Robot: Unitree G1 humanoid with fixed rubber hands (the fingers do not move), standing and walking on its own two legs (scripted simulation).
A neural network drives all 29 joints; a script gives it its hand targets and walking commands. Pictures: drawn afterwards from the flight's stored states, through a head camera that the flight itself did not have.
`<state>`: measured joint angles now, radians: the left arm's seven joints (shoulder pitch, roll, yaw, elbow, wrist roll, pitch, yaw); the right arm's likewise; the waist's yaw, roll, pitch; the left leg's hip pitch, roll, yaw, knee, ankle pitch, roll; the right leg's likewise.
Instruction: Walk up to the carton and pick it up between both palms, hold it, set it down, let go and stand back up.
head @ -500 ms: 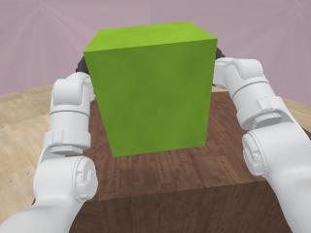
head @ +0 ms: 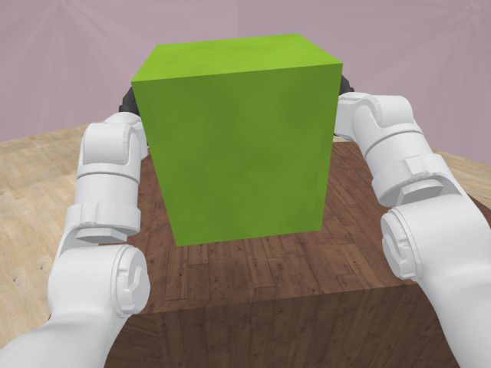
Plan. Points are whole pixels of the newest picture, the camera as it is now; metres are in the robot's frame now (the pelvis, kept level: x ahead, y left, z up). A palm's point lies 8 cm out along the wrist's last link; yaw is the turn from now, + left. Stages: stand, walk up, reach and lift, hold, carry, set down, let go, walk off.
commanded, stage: hold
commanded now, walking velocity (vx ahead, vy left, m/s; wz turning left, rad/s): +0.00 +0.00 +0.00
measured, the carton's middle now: (238, 137) +0.37 +0.00 +0.30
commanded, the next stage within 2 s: none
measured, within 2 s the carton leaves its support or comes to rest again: neither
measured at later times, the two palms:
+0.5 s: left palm (132, 132) +0.37 +0.16 +0.31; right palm (339, 114) +0.37 -0.15 +0.34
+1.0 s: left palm (131, 125) +0.37 +0.16 +0.32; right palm (343, 109) +0.37 -0.15 +0.35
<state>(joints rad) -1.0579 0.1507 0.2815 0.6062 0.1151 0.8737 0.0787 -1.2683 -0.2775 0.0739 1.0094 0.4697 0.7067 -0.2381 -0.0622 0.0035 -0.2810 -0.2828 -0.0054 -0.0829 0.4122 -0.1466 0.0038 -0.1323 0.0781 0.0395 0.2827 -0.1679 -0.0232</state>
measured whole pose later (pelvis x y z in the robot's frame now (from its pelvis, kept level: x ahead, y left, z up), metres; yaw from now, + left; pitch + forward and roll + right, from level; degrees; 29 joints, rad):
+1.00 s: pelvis +0.00 +0.00 +0.00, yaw -1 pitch +1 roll -2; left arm -1.08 0.15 0.31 0.64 0.12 0.87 0.08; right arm -1.30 -0.28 0.07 1.04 0.46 0.71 -0.23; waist -0.04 0.01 -0.29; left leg -0.28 0.00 -0.08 0.41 -0.15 0.00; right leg -0.14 0.08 0.05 0.29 -0.17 -0.03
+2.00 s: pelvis +0.00 +0.00 +0.00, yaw +0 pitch +0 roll -2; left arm -1.04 0.14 0.28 0.56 0.14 0.89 0.07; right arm -1.22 -0.27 0.08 0.95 0.48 0.71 -0.24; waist -0.07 0.00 -0.27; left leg -0.25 -0.01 -0.08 0.41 -0.15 0.01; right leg -0.11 0.08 0.05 0.27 -0.17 -0.02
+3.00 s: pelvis +0.01 +0.00 +0.00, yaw +0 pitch +0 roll -2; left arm -1.01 0.14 0.29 0.51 0.14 0.90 0.07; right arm -1.21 -0.27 0.07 0.92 0.48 0.73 -0.24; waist -0.07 0.00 -0.26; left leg -0.24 -0.01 -0.09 0.41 -0.16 0.00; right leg -0.09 0.08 0.05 0.27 -0.18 -0.02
